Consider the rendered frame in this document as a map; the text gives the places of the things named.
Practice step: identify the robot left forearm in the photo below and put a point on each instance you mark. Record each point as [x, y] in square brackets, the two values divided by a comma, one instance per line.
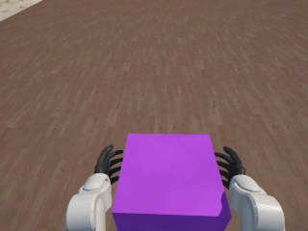
[86, 210]

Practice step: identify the right robot hand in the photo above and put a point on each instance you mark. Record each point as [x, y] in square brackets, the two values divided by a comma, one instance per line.
[234, 168]

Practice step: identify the left robot hand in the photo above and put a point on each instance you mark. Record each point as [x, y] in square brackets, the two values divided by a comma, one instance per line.
[104, 163]

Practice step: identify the carton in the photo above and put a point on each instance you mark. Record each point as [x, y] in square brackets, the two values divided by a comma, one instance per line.
[170, 182]

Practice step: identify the robot right forearm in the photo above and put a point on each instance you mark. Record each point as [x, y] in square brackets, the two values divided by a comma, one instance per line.
[257, 210]

